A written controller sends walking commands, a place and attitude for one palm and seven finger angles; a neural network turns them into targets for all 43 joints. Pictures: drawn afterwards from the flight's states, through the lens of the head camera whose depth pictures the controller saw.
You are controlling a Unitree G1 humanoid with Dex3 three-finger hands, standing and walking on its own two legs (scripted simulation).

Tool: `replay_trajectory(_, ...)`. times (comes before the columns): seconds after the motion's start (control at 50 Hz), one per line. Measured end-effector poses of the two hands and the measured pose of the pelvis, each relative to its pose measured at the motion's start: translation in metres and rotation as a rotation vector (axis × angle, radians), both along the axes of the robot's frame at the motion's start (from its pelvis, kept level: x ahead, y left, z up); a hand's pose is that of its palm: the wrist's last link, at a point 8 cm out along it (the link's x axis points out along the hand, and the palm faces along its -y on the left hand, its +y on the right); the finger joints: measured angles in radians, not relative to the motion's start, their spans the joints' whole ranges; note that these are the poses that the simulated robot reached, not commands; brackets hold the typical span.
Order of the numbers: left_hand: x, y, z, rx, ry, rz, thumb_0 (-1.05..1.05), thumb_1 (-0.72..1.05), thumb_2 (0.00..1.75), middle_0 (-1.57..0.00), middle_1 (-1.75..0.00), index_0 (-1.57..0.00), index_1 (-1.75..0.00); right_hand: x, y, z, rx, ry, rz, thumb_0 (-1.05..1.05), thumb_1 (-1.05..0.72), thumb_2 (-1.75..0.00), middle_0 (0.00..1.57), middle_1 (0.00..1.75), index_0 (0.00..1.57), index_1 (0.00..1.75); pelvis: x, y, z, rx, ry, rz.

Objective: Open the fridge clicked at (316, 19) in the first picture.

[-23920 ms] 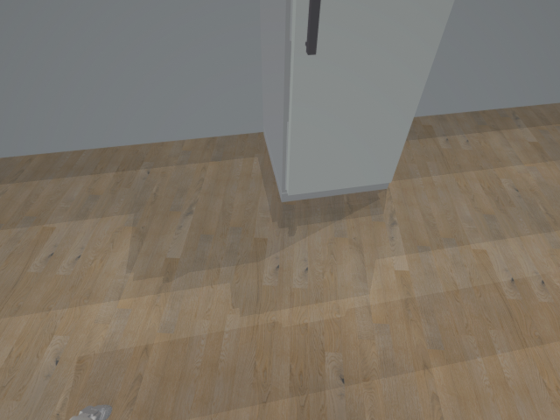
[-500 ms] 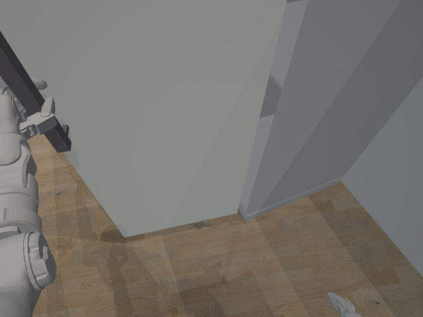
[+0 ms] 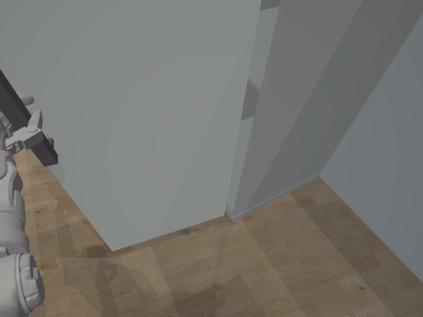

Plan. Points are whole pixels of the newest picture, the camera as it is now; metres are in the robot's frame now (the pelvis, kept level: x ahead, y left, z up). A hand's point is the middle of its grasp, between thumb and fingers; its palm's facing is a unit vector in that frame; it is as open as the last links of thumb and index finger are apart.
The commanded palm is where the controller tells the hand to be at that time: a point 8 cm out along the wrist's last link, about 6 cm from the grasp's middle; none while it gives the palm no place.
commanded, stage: stop walking and hold the door back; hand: left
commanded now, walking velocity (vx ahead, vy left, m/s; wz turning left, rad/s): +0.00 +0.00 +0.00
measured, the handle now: out of the picture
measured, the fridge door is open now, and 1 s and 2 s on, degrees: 81 79 79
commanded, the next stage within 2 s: loosen the grip on the handle in 0.08 s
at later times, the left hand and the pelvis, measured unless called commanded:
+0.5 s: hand (33, 125) +0.44 +0.30 +0.13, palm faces +0.40 -0.89 -0.21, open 10.5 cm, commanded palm +0.38 +0.33 +0.14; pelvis +0.01 -0.02 +0.00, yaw +2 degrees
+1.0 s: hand (27, 131) +0.45 +0.32 +0.12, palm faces +0.43 -0.87 -0.23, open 14.4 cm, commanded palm +0.39 +0.37 +0.13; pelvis +0.04 -0.02 -0.01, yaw +2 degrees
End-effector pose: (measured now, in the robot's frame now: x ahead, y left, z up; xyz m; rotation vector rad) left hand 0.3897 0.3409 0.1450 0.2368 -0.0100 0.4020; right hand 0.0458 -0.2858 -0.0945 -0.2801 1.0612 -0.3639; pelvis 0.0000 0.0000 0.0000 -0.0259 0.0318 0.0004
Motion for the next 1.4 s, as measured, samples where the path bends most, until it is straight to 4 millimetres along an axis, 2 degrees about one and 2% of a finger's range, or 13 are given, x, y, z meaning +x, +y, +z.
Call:
replay_trajectory(0.18,-0.001,-0.002,-0.001,-0.021,0.026,0.016,-0.15,0.6,0.74,-0.45,-1.4,-0.42,-1.4,-0.004,-0.006,-0.001,0.0,-0.001,0.001,0.01,-0.9,-0.9,0.2,0.3,0.21,0.3,-0.006,-0.004,0.0,-0.001,0.001,0.0)
replay_trajectory(0.28,0.009,0.0,0.007,-0.101,0.094,0.032,-0.12,0.55,0.75,-0.45,-1.4,-0.43,-1.4,-0.007,0.001,0.004,0.018,0.005,0.137,0.01,-0.9,-0.9,0.2,0.3,0.2,0.3,-0.007,-0.014,0.002,0.024,0.013,0.031)
replay_trajectory(0.32,0.013,0.002,0.012,-0.061,0.109,0.035,-0.09,0.51,0.73,-0.45,-1.4,-0.44,-1.4,-0.01,0.001,0.005,0.023,0.014,0.154,0.01,-0.9,-0.9,0.2,0.3,0.21,0.3,-0.006,-0.017,0.002,0.023,0.026,0.032)
replay_trajectory(0.4,0.012,0.004,0.015,0.023,0.069,0.025,-0.04,0.31,0.63,-0.45,-1.4,-0.45,-1.4,-0.017,-0.004,0.0,0.041,0.067,0.14,0.01,-0.9,-0.9,0.2,0.3,0.21,0.3,-0.003,-0.019,0.001,0.02,0.049,0.029)
replay_trajectory(0.5,0.011,0.002,0.001,-0.032,0.036,0.024,-0.02,-0.07,0.43,-0.44,-1.38,-0.43,-1.39,-0.016,-0.011,-0.006,0.041,0.138,0.107,0.01,-0.9,-0.9,0.2,0.3,0.21,0.3,0.005,-0.021,-0.001,0.018,0.062,0.035)
replay_trajectory(0.6,0.011,0.001,-0.013,-0.024,0.056,0.047,-0.01,-0.35,0.3,-0.4,-1.33,-0.39,-1.34,0.003,-0.016,-0.007,0.023,0.129,0.095,0.01,-0.9,-0.9,0.2,0.3,0.21,0.3,0.015,-0.022,-0.002,0.012,0.076,0.04)
replay_trajectory(0.7,0.018,0.007,-0.022,-0.022,0.07,0.066,-0.01,-0.48,0.23,-0.35,-1.26,-0.34,-1.27,0.027,-0.016,-0.006,0.009,0.093,0.104,0.01,-0.9,-0.9,0.2,0.3,0.21,0.3,0.022,-0.022,-0.004,0.008,0.099,0.041)
replay_trajectory(0.88,0.017,0.008,-0.016,-0.02,0.039,0.047,-0.02,-0.54,0.2,-0.28,-1.18,-0.3,-1.2,0.06,-0.003,-0.008,0.035,0.036,0.118,0.01,-0.9,-0.9,0.2,0.3,0.21,0.3,0.035,-0.018,-0.005,0.003,0.102,0.042)
replay_trajectory(1.0,0.014,0.021,-0.017,-0.023,0.064,0.067,-0.02,-0.55,0.2,-0.27,-1.16,-0.31,-1.19,0.066,0.004,-0.011,0.047,0.023,0.129,0.01,-0.9,-0.9,0.2,0.3,0.21,0.3,0.036,-0.017,-0.006,0.003,0.111,0.04)
replay_trajectory(1.24,-0.009,0.053,-0.015,-0.004,0.034,0.08,-0.02,-0.55,0.2,-0.26,-1.15,-0.27,-1.16,0.04,0.0,-0.013,0.017,0.088,0.117,0.01,-0.9,-0.9,0.2,0.3,0.21,0.3,0.028,-0.013,-0.01,-0.006,0.12,0.046)
replay_trajectory(1.4,-0.011,0.071,-0.019,-0.023,0.06,0.085,-0.02,-0.55,0.2,-0.26,-1.15,-0.26,-1.15,0.022,-0.003,-0.009,-0.019,0.112,0.108,0.01,-0.9,-0.9,0.2,0.3,0.21,0.3,0.019,-0.009,-0.012,-0.012,0.133,0.05)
